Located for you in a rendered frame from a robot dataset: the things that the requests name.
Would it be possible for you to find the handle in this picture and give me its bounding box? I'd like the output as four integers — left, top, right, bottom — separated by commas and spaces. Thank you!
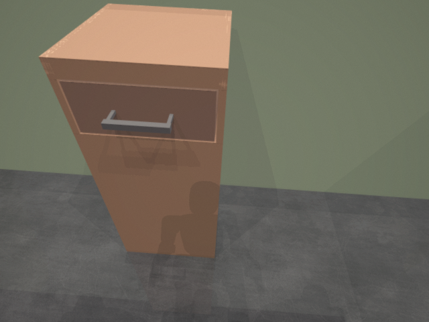
101, 110, 174, 134

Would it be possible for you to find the drawer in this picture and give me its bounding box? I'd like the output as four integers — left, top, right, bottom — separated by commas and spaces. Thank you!
60, 79, 219, 142

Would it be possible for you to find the cabinet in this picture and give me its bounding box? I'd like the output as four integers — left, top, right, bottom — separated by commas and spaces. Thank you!
39, 3, 232, 258

